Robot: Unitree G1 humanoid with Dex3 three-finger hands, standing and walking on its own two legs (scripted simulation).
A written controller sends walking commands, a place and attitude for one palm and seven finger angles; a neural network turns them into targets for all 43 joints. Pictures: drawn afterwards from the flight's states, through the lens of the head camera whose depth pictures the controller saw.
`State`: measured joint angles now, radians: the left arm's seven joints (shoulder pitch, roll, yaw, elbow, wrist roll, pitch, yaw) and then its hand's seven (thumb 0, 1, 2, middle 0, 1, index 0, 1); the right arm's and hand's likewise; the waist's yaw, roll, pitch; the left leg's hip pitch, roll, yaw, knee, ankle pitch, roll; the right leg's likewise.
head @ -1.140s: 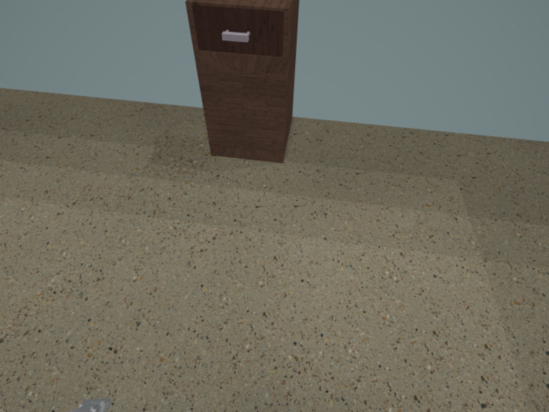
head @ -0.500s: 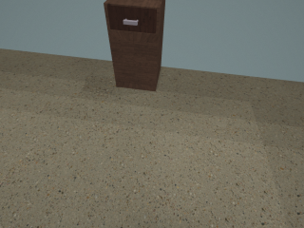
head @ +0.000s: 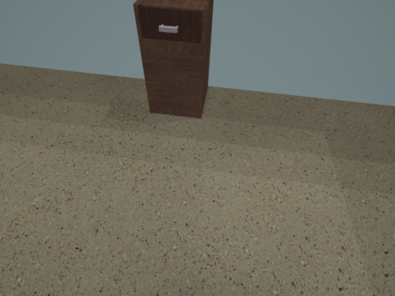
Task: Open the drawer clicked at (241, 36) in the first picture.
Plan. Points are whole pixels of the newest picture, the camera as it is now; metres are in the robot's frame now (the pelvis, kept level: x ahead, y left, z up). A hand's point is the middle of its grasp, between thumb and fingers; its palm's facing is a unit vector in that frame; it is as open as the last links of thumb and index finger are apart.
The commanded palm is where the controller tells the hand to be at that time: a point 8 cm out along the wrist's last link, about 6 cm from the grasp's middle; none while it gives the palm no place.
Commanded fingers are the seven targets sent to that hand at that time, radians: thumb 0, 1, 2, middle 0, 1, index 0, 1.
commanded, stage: look at it before walking up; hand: left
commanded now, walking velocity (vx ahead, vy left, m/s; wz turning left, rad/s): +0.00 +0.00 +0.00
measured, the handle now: (169, 27) +1.50 +0.25 -0.09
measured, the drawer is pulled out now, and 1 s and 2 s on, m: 0.00 0.00 0.00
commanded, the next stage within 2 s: walk to a spot facing it in 0.30 s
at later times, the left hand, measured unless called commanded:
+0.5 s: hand out of the picture +0.07 +0.24 -0.16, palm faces -0.02 -0.94 -0.33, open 7.4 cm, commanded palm none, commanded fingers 0.00 0.90 0.90 -0.20 -0.30 -0.20 -0.30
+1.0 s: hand (112, 287) +0.18 +0.22 -0.18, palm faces +0.10 -0.98 -0.16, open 7.3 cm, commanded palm none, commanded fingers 0.00 0.90 0.90 -0.20 -0.30 -0.20 -0.30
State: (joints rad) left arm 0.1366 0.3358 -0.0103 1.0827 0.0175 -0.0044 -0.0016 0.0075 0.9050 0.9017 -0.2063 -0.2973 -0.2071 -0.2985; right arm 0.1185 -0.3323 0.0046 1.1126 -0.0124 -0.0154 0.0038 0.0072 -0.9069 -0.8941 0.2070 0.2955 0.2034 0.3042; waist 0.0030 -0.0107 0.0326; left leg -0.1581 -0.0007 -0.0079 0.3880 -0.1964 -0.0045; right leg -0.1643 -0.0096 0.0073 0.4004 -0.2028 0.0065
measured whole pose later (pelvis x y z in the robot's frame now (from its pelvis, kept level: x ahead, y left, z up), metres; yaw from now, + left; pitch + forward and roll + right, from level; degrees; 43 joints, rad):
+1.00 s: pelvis +0.14 +0.03 +0.00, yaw +7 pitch +0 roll -1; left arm 0.20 0.19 0.04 1.04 0.03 0.00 -0.02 0.02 0.93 0.90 -0.20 -0.30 -0.20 -0.30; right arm 0.50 -0.08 -0.01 1.18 -0.02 -0.07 -0.02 0.01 -0.91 -0.89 0.21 0.30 0.20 0.30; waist -0.04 -0.02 0.05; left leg 0.01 -0.02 0.01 0.31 -0.32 0.04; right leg -0.53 -0.12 -0.08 0.78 -0.26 0.03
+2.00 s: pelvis +0.58 +0.09 -0.02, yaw +15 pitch -2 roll +2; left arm 0.13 0.19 0.06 1.02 0.03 -0.03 -0.02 0.01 0.92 0.90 -0.20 -0.30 -0.20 -0.30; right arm 0.47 -0.12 -0.04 1.18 -0.03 -0.06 -0.01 0.01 -0.91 -0.89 0.20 0.30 0.20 0.30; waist -0.05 0.00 0.08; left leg 0.04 0.05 0.18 0.46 -0.45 -0.03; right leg -0.42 -0.09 -0.13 0.57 -0.15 -0.02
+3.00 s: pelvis +0.69 +0.11 +0.00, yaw -3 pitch -1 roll +0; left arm 0.25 0.15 0.04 1.03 0.03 -0.02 0.02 0.00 0.93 0.90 -0.20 -0.30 -0.20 -0.30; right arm 0.31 -0.21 -0.06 1.09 -0.03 0.03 0.01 0.01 -0.91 -0.89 0.20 0.29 0.20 0.30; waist -0.02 0.05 0.02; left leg -0.43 0.10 0.10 0.93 -0.38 -0.03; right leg -0.14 -0.02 -0.08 0.44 -0.29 -0.02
